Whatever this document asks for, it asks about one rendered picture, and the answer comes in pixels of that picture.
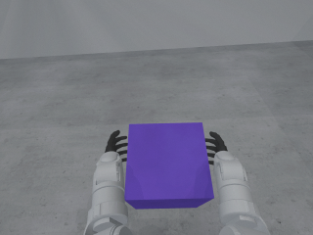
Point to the robot left forearm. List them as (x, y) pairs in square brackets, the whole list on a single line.
[(108, 200)]

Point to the robot left upper arm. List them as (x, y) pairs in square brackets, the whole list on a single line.
[(116, 230)]

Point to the robot right forearm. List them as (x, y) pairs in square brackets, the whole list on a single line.
[(236, 202)]

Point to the robot left hand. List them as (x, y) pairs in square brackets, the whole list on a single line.
[(111, 147)]

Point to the robot right upper arm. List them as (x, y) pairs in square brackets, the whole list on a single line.
[(236, 229)]

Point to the carton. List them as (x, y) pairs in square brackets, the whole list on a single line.
[(167, 166)]

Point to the robot right hand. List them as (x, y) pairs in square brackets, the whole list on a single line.
[(219, 145)]

